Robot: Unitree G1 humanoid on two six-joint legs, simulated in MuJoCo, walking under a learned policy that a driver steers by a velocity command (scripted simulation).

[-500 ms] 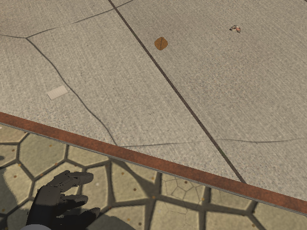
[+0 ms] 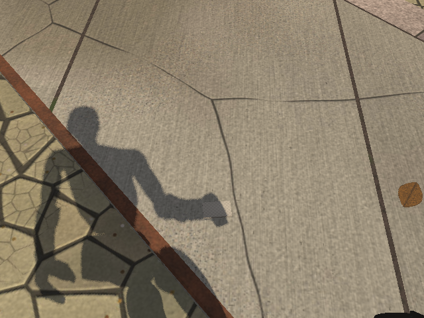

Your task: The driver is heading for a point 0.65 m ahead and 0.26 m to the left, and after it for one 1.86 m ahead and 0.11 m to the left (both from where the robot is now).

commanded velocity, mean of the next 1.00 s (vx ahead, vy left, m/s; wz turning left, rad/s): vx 0.49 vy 0.00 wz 0.33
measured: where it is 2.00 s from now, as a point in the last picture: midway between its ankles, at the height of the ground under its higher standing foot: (217, 253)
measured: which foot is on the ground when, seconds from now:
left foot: down 0.00-0.36, up 0.38-0.72, down 0.74-1.00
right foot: up 0.00-0.32, down 0.34-0.74, up 0.76-1.00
